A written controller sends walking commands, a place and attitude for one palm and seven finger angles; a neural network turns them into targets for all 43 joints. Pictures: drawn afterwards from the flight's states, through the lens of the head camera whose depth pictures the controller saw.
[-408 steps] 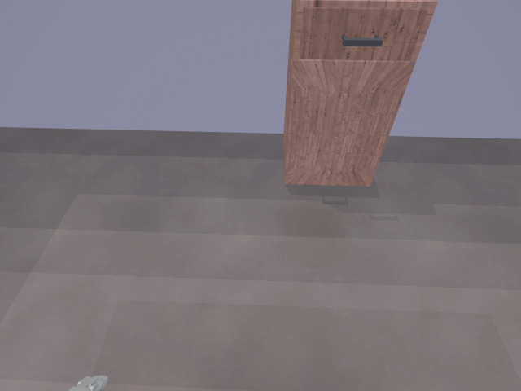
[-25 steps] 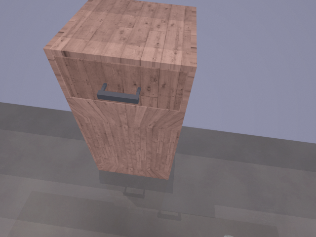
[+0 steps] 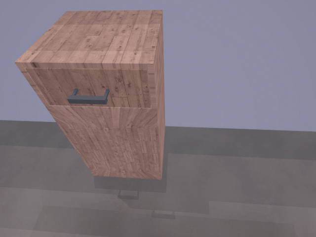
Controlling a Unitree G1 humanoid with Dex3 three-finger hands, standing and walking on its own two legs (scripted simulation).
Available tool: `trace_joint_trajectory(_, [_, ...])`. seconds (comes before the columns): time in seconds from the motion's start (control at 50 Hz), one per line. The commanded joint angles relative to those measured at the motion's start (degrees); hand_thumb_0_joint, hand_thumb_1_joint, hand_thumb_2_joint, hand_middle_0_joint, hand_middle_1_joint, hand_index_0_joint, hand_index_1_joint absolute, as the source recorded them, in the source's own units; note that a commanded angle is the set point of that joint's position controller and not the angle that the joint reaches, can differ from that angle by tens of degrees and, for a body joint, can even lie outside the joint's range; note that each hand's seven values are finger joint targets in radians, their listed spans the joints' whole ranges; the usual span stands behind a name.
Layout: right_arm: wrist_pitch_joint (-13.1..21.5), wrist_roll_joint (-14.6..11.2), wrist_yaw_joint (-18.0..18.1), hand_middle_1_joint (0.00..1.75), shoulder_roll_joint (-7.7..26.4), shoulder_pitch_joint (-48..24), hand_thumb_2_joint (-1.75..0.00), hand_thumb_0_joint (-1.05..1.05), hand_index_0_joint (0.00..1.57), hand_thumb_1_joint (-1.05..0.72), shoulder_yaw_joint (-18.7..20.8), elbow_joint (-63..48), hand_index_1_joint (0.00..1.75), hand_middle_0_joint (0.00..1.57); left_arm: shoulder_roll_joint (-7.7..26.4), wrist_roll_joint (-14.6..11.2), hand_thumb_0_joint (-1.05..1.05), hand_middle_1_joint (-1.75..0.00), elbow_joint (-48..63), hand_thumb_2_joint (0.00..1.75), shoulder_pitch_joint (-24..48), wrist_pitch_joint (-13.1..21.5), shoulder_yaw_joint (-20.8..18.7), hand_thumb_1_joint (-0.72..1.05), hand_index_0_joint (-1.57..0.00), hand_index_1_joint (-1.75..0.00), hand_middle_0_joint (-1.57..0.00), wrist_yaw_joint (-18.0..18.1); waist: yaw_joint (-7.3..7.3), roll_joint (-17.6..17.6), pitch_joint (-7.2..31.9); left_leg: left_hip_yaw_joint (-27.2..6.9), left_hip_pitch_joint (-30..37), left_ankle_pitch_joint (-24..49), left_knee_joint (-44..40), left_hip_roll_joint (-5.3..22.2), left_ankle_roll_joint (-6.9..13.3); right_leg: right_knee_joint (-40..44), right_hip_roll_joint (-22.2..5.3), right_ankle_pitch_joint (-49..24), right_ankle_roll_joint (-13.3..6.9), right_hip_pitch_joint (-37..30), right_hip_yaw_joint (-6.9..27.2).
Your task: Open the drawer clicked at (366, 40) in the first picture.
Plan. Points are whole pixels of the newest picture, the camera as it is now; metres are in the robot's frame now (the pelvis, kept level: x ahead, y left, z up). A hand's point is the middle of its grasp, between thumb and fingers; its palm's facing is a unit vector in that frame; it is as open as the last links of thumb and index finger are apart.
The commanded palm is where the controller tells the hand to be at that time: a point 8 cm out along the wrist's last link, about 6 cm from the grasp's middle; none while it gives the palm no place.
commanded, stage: come to a stop and stand still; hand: left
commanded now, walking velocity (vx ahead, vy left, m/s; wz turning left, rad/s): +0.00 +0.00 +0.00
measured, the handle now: (89, 95) +0.57 +0.28 +0.02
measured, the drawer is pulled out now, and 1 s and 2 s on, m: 0.00 0.00 0.00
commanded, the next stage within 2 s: look again from close up in 0.36 s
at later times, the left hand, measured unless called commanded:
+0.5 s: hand out of the picture -0.04 +0.14 -0.17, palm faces +0.06 -0.98 -0.18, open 7.4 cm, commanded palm none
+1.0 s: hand out of the picture -0.01 +0.20 -0.17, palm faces +0.04 -0.98 -0.21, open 7.4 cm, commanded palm none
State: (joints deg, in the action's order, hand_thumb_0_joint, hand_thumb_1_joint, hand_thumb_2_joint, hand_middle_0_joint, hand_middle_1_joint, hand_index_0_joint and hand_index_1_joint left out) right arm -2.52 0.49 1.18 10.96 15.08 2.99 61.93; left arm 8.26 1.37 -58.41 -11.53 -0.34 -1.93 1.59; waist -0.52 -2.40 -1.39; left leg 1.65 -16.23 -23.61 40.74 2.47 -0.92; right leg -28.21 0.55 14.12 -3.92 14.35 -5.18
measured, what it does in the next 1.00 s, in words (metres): steps on the spot: left foot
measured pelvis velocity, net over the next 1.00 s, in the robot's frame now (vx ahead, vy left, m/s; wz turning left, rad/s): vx -0.01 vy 0.03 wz -0.01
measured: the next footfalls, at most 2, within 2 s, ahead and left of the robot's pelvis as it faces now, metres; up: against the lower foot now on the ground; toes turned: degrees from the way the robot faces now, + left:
left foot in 0.06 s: +0.00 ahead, +0.13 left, +0.00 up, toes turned +2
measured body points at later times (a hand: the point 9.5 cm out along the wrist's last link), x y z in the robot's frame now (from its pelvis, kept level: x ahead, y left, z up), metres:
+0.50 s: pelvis -0.01 -0.01 +0.00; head +0.00 -0.02 +0.45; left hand -0.04 +0.20 -0.16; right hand -0.05 -0.22 -0.16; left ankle -0.04 +0.13 -0.73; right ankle +0.01 -0.08 -0.74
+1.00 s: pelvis -0.01 +0.03 +0.00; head -0.01 +0.02 +0.45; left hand -0.01 +0.26 -0.15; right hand -0.03 -0.16 -0.17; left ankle -0.04 +0.13 -0.74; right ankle +0.01 -0.08 -0.74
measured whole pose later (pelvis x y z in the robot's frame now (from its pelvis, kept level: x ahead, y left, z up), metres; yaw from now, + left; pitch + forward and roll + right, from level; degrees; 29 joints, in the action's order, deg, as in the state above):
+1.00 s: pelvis -0.01 +0.03 +0.00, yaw -1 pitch -1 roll +1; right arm 2.0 0.8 1.6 6.2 20.2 -1.6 63.8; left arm 7.3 0.7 -63.9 -17.4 1.4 -0.2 2.0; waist 0.0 -1.7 -0.2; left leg 3.5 -7.4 -17.0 25.1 -1.4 1.9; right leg -27.9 -1.6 13.2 -0.7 13.8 -3.6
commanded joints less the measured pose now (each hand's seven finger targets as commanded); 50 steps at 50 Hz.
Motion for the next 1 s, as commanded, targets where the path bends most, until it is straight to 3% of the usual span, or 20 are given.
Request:
trace_joint_trajectory(0.0, [2.29,0.13,0.86,0.30,0.85,4.62,-0.90,0.00,0.20,-0.90,-1.17,0.26,0.30,0.20,8.02,-1.27,0.00,-0.30,-0.42,0.90,-2.78,0.86,-1.01,0.90,-0.20,-0.30,-0.20,0.61,0.11,5.42,3.95,-2.20,8.36,13.12,-20.17,1.39,0.66,7.16,-11.75,-14.86,-2.28,-4.41,11.55])
trace_joint_trajectory(0.02, [2.82,0.25,0.95,0.30,1.76,4.96,-0.90,0.00,0.20,-0.90,-1.28,0.91,0.30,0.20,6.55,-1.48,0.00,-0.30,-0.91,0.90,-3.45,0.93,-0.64,0.90,-0.20,-0.30,-0.20,0.44,0.76,2.27,3.97,-4.93,9.81,19.76,-20.59,4.11,1.63,6.23,-8.49,-13.10,-0.04,-3.81,9.15])
trace_joint_trajectory(0.04, [2.94,0.39,1.13,0.30,2.87,3.82,-0.90,0.00,0.20,-0.90,-1.33,0.93,0.30,0.20,5.64,-1.48,0.00,-0.30,-1.06,0.90,-3.72,0.85,-0.46,0.90,-0.20,-0.30,-0.20,0.45,1.64,0.76,2.55,-5.39,8.13,21.30,-19.81,5.79,2.28,7.30,-7.06,-11.35,1.35,-3.63,8.37])
trace_joint_trajectory(0.1, [2.91,0.31,1.27,0.30,1.56,3.34,-0.90,0.00,0.20,-0.90,-1.91,2.35,0.30,0.20,6.51,-1.46,0.00,-0.30,-2.77,0.90,-3.06,0.70,-0.38,0.90,-0.20,-0.30,-0.20,0.36,1.63,-2.89,1.57,-4.12,4.42,16.60,-21.44,5.00,1.68,8.18,-7.05,-10.08,1.96,-7.93,7.09])
trace_joint_trajectory(0.16, [2.20,0.48,1.19,0.30,0.71,4.21,-0.90,0.00,0.20,-0.90,-1.91,2.79,0.30,0.20,6.41,-1.30,0.00,-0.30,-3.92,0.90,-3.76,0.54,-0.15,0.90,-0.20,-0.30,-0.20,0.30,1.28,0.47,-2.72,-2.73,3.59,8.98,-21.99,3.14,1.30,12.60,-7.23,0.07,1.94,-4.70,9.27])
trace_joint_trajectory(0.22, [1.84,0.55,1.12,0.30,0.48,6.32,-0.90,0.00,0.20,-0.90,-1.92,3.02,0.30,0.20,6.24,-1.13,0.00,-0.30,-4.23,0.90,-4.14,0.51,-0.05,0.90,-0.20,-0.30,-0.20,0.33,0.58,3.61,-4.62,-1.93,4.43,7.68,-21.53,2.48,1.28,15.09,-7.22,5.77,2.05,-1.67,10.29])
trace_joint_trajectory(0.34, [2.00,0.55,1.17,0.30,-0.24,8.69,-0.90,0.00,0.20,-0.90,-2.11,3.26,0.30,0.20,5.19,-1.08,0.00,-0.30,-4.84,0.90,-6.33,0.89,0.03,0.90,-0.20,-0.30,-0.20,0.42,0.10,4.85,-4.03,-1.32,5.17,8.66,-20.70,2.07,1.51,16.31,-7.33,7.15,2.35,-0.66,10.97])
trace_joint_trajectory(0.42, [2.12,0.49,1.23,0.30,-0.69,9.32,-0.90,0.00,0.20,-0.90,-2.26,3.34,0.30,0.20,4.42,-1.06,0.00,-0.30,-5.33,0.90,-7.86,1.01,0.11,0.90,-0.20,-0.30,-0.20,0.50,0.21,3.62,-4.46,-1.19,5.08,8.57,-20.58,2.04,1.51,16.27,-7.26,7.47,2.23,0.10,10.82])
trace_joint_trajectory(0.44, [3.44,0.32,0.37,0.30,2.84,4.68,-0.90,0.00,0.20,-0.90,-1.42,0.56,0.30,0.20,6.67,0.03,0.00,-0.30,-6.06,0.90,-12.19,2.92,0.01,0.90,-0.20,-0.30,-0.20,2.85,2.04,7.55,-6.86,3.52,-2.48,3.28,-9.51,1.62,-0.64,14.84,-9.97,-21.44,9.77,-4.06,13.08])
trace_joint_trajectory(0.46, [2.84,0.15,0.64,0.30,-0.36,9.16,-0.90,0.00,0.20,-0.90,-1.70,-1.97,0.30,0.20,8.93,0.01,0.00,-0.30,-3.60,0.90,-11.64,3.29,-0.71,0.90,-0.20,-0.30,-0.20,2.60,-0.90,4.43,1.62,-1.02,-0.73,-1.25,-4.28,0.37,0.41,12.85,-14.46,-19.64,5.94,-7.12,16.96])
trace_joint_trajectory(0.48, [3.10,-0.02,0.37,0.30,-0.69,8.18,-0.90,0.00,0.20,-0.90,-1.76,-1.90,0.30,0.20,7.60,-0.19,0.00,-0.30,-3.28,0.90,-9.93,3.57,-0.15,0.90,-0.20,-0.30,-0.20,2.15,-1.19,-0.77,4.04,-1.31,1.44,0.33,-4.16,1.47,0.93,12.31,-14.32,-8.09,-1.01,-4.05,14.86])
trace_joint_trajectory(0.5, [3.31,0.09,0.21,0.30,-2.08,9.68,-0.90,0.00,0.20,-0.90,-2.02,-2.21,0.30,0.20,7.18,-0.14,0.00,-0.30,-2.55,0.90,-8.69,3.52,-0.15,0.90,-0.20,-0.30,-0.20,1.74,-1.92,-1.59,4.77,-0.50,4.24,3.72,-7.53,0.43,0.99,11.88,-13.05,-1.52,-3.69,-1.26,13.63])
trace_joint_trajectory(0.52, [3.26,0.38,0.05,0.30,-2.44,11.93,-0.90,0.00,0.20,-0.90,-2.23,-2.18,0.30,0.20,7.32,-0.26,0.00,-0.30,-2.26,0.90,-7.54,3.26,-0.29,0.90,-0.20,-0.30,-0.20,1.40,-2.46,-1.30,4.34,0.09,6.47,5.98,-11.00,0.10,1.49,11.33,-11.76,5.21,-3.40,1.00,11.43])
trace_joint_trajectory(0.56, [3.65,0.77,0.15,0.30,-1.15,12.94,-0.90,0.00,0.20,-0.90,-2.45,-2.11,0.30,0.20,4.22,-0.64,0.00,-0.30,-2.63,0.90,-7.77,3.11,0.37,0.90,-0.20,-0.30,-0.20,1.04,-1.96,2.35,-1.57,-2.51,3.38,8.38,-14.99,2.22,2.73,9.79,-8.17,8.05,-1.44,4.34,10.08])
trace_joint_trajectory(0.62, [4.09,0.62,0.38,0.30,-0.43,11.08,-0.90,0.00,0.20,-0.90,-2.87,-2.21,0.30,0.20,3.52,-0.76,0.00,-0.30,-3.42,0.90,-8.74,2.37,0.99,0.90,-0.20,-0.30,-0.20,0.58,-0.23,-2.54,-5.97,-5.24,-2.75,7.21,-20.29,3.38,3.33,6.72,-5.94,4.53,0.01,0.97,7.90])
trace_joint_trajectory(0.7, [4.47,0.56,0.66,0.30,0.78,10.45,-0.90,0.00,0.20,-0.90,-3.30,-2.18,0.30,0.20,2.96,-1.01,0.00,-0.30,-4.23,0.90,-10.22,2.28,1.50,0.90,-0.20,-0.30,-0.20,0.28,0.67,2.23,-5.37,-5.63,-4.13,6.64,-22.19,3.01,3.61,5.67,-5.89,0.40,0.65,-3.20,7.51])
trace_joint_trajectory(0.72, [4.63,0.61,0.63,0.30,0.84,10.45,-0.90,0.00,0.20,-0.90,-3.34,-1.83,0.30,0.20,2.93,-1.00,0.00,-0.30,-4.30,0.90,-9.94,2.25,1.62,0.90,-0.20,-0.30,-0.20,0.28,0.58,0.36,-5.78,-5.85,-3.43,7.82,-22.92,3.09,3.58,4.99,-5.87,-0.92,0.65,-2.81,7.28])
trace_joint_trajectory(0.8, [4.78,0.54,0.75,0.30,1.08,10.19,-0.90,0.00,0.20,-0.90,-3.47,-0.87,0.30,0.20,3.03,-1.03,0.00,-0.30,-4.19,0.90,-9.88,2.22,1.63,0.90,-0.20,-0.30,-0.20,0.31,0.78,2.56,-4.77,-5.63,-2.22,9.63,-22.95,3.16,3.67,4.65,-6.21,-3.78,1.06,-4.01,6.75])
trace_joint_trajectory(0.98, [5.09,0.41,0.99,0.30,0.88,9.43,-0.90,0.00,0.20,-0.90,-3.67,1.09,0.30,0.20,3.06,-0.96,0.00,-0.30,-4.55,0.90,-9.91,2.22,1.53,0.90,-0.20,-0.30,-0.20,0.51,0.67,2.17,-2.93,-4.54,1.74,17.17,-22.20,3.26,3.64,3.31,-6.67,-9.78,1.38,-5.18,6.27])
